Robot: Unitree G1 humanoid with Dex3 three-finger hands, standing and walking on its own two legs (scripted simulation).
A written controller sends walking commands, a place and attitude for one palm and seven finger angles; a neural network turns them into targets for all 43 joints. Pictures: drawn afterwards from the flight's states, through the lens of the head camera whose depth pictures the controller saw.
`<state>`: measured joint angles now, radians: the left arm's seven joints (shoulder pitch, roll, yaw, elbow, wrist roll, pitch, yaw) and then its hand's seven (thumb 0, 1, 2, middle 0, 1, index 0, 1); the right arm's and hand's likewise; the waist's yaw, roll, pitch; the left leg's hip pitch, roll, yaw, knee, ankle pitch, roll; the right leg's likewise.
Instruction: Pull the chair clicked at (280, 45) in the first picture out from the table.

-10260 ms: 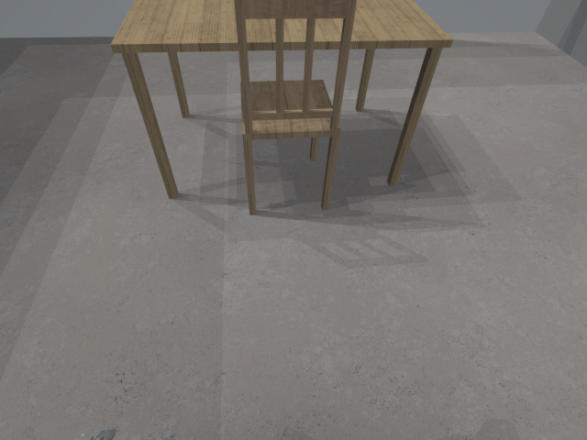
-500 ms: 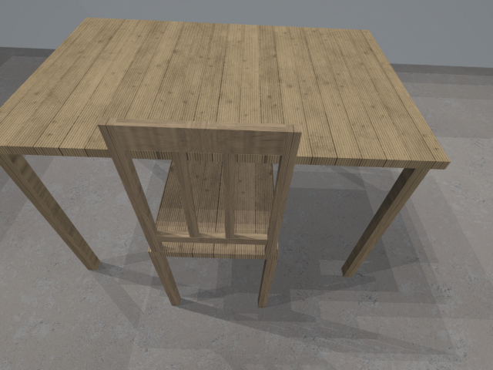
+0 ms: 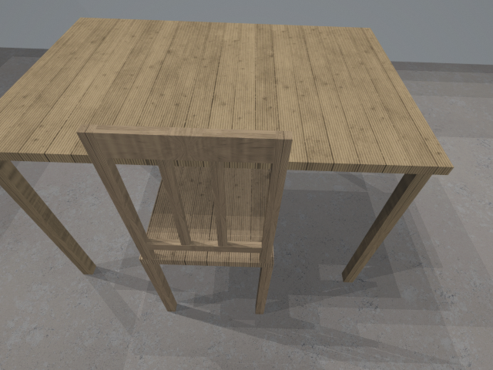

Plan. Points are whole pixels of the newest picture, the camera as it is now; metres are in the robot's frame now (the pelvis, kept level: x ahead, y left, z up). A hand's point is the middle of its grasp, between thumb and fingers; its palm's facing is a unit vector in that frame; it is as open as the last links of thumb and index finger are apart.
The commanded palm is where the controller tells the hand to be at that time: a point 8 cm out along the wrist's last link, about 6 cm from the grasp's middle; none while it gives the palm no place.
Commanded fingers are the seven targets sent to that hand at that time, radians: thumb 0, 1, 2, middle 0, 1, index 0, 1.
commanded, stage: come to a stop and stand still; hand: left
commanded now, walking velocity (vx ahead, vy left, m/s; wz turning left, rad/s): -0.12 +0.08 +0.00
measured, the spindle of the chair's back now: (176, 207) +0.45 +0.19 -0.07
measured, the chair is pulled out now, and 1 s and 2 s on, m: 0.00 0.00 0.00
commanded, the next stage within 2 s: look again from close up in 1.46 s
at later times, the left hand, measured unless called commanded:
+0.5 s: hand out of the picture +0.05 +0.18 -0.16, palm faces +0.02 -0.96 -0.27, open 7.3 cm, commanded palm none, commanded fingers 0.00 0.90 0.90 -0.20 -0.30 -0.20 -0.30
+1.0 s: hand out of the picture +0.02 +0.18 -0.16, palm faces +0.02 -0.98 -0.21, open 7.4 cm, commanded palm none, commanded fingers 0.00 0.90 0.90 -0.20 -0.30 -0.20 -0.30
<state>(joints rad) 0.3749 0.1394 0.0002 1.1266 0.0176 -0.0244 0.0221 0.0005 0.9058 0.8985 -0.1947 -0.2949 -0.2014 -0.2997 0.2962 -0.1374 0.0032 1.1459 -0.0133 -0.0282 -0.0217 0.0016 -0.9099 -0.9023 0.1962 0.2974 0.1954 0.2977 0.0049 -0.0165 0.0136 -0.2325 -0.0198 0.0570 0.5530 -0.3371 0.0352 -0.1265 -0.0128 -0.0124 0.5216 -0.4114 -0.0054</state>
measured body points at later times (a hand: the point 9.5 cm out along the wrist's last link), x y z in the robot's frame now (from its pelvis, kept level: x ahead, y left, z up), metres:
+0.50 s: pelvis +0.01 -0.02 +0.00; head +0.04 -0.03 +0.45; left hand +0.05 +0.23 -0.14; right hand +0.06 -0.25 -0.16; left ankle -0.03 +0.10 -0.73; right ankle +0.01 -0.13 -0.73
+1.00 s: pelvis -0.02 -0.01 +0.01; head -0.01 +0.00 +0.46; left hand +0.02 +0.23 -0.15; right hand +0.02 -0.24 -0.14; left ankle -0.03 +0.10 -0.73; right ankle +0.01 -0.13 -0.73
